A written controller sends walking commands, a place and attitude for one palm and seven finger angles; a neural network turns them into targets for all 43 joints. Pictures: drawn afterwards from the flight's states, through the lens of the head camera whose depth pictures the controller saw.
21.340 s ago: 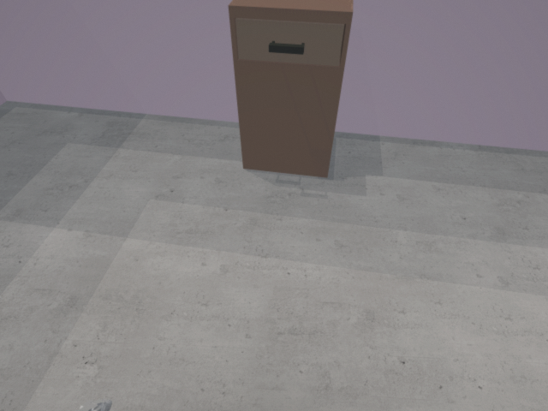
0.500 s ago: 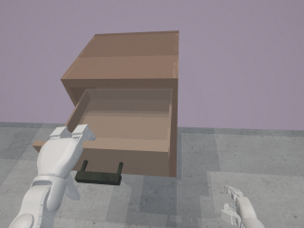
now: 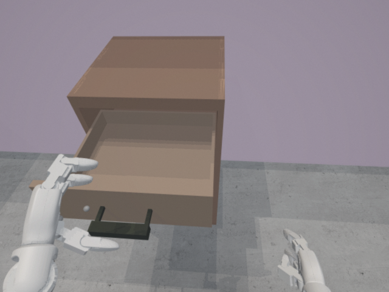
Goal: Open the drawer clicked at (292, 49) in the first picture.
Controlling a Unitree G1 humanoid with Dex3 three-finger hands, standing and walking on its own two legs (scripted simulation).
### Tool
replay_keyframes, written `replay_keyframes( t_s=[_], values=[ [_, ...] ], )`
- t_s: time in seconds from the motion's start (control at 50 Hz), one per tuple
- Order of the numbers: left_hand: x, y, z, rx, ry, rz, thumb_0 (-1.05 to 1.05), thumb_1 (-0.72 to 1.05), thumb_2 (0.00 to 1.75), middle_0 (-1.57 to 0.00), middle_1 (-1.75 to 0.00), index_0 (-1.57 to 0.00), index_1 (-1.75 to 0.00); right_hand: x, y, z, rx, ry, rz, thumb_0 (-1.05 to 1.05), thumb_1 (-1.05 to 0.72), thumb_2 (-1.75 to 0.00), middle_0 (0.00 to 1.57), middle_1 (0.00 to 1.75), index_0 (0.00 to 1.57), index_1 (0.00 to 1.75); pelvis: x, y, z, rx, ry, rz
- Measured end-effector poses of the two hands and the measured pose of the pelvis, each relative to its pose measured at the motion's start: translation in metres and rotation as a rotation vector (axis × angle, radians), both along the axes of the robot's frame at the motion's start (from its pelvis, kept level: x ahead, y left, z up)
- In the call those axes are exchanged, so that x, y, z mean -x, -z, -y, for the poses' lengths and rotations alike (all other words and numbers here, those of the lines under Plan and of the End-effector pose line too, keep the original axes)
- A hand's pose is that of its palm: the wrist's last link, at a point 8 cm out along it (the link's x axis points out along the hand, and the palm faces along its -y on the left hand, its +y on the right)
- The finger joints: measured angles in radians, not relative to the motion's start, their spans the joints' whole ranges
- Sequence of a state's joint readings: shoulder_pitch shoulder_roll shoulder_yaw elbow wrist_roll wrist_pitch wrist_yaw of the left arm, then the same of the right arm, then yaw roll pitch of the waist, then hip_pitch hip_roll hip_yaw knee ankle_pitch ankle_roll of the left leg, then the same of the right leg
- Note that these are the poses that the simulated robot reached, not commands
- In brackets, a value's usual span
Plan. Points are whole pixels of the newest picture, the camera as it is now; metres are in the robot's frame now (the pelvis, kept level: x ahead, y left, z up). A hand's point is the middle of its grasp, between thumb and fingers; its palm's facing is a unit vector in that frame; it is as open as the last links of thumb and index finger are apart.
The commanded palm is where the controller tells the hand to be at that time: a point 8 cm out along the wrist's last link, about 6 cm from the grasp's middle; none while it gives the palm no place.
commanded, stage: draw the hand back to the body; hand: left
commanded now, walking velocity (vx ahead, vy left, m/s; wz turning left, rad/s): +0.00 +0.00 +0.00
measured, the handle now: (122, 220) +0.27 +0.23 -0.06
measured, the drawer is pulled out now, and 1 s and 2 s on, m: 0.30 0.30 0.30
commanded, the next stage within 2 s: step back with the hand held close in 0.84 s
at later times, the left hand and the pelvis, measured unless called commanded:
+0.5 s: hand (67, 201) +0.20 +0.23 +0.15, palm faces +0.39 -0.83 -0.41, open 9.8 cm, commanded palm +0.15 +0.28 +0.17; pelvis +0.02 +0.00 +0.00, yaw +0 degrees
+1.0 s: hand (62, 204) +0.19 +0.23 +0.16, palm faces +0.41 -0.81 -0.42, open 7.4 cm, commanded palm +0.14 +0.28 +0.17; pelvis +0.01 -0.01 +0.00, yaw +1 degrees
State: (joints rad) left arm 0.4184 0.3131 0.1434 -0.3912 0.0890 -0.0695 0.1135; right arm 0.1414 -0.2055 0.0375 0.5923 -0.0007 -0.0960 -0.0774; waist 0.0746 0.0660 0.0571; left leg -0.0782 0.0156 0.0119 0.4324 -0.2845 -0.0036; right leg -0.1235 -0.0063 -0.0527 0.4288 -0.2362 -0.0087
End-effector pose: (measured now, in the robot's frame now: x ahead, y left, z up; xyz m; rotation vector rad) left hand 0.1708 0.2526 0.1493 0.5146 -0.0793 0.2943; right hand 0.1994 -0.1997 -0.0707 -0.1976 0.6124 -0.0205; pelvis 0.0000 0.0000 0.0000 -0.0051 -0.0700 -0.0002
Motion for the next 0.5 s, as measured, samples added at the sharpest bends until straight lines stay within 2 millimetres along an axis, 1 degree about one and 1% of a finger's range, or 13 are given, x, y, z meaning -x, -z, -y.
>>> replay_keyframes(
  t_s=[0.04,0.08,0.22,0.36,0.5],
  values=[
    [-0.001,-0.003,0.0,0.073,-0.007,0.057,-0.01,-0.38,0.35,-0.31,-1.13,-0.31,-1.13,0.003,-0.002,0.0,0.006,0.003,0.011,0.02,-0.9,-0.9,0.2,0.3,0.2,0.3,-0.004,0.0,0.001,0.001,-0.002,0.003],
    [-0.002,-0.007,-0.002,0.107,-0.01,0.093,-0.01,-0.33,0.37,-0.3,-1.1,-0.3,-1.09,0.006,-0.002,0.0,0.008,0.005,0.011,0.02,-0.9,-0.9,0.2,0.3,0.2,0.3,-0.007,0.0,0.001,0.002,-0.004,0.005],
    [-0.005,-0.014,-0.009,0.1,-0.013,0.104,-0.01,-0.12,0.46,-0.28,-0.96,-0.28,-0.96,0.01,0.004,0.009,0.01,0.029,-0.017,0.02,-0.9,-0.9,0.21,0.3,0.2,0.3,-0.015,0.0,0.001,0.006,-0.002,-0.01],
    [0.0,-0.017,-0.012,0.065,-0.025,0.079,-0.01,0.11,0.57,-0.26,-0.81,-0.26,-0.8,0.004,0.007,0.016,0.008,0.052,-0.02,0.02,-0.9,-0.9,0.21,0.3,0.2,0.3,-0.02,0.0,0.0,0.006,-0.003,-0.029],
    [0.007,-0.02,-0.019,0.043,-0.067,0.076,0.0,0.35,0.67,-0.24,-0.65,-0.25,-0.65,-0.007,0.005,0.014,-0.004,0.054,-0.001,0.02,-0.9,-0.9,0.2,0.3,0.2,0.3,-0.022,0.001,0.001,0.007,-0.007,-0.036]
  ],
)
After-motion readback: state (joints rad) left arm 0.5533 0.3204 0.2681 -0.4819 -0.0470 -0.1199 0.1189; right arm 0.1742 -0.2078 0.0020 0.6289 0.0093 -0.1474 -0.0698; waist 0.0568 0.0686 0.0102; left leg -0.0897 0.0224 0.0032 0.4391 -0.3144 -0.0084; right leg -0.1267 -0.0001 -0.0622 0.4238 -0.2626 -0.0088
